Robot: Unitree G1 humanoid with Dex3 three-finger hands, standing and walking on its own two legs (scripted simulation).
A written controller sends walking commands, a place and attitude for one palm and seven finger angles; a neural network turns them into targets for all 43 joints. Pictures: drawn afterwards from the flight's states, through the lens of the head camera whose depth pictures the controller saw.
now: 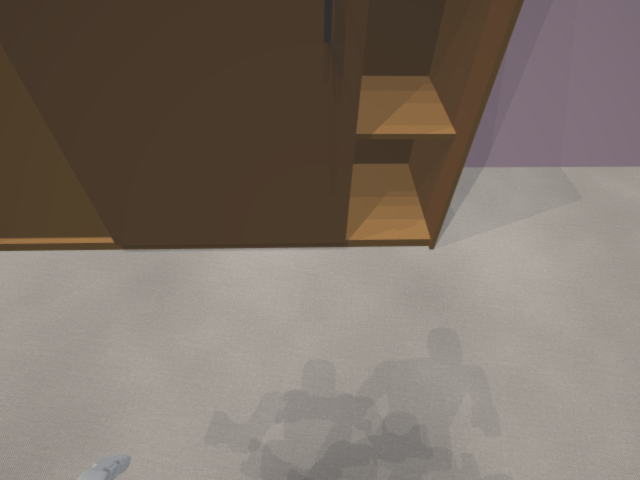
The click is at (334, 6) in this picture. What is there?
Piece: wardrobe's sliding door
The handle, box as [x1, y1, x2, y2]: [324, 0, 332, 41]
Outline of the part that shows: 325,0 324,41 330,41 332,0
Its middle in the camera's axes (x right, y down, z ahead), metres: +0.02 -0.57 +0.89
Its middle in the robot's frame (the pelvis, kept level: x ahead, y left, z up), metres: +1.08 +0.04 +0.20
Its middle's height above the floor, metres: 0.96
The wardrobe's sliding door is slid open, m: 0.36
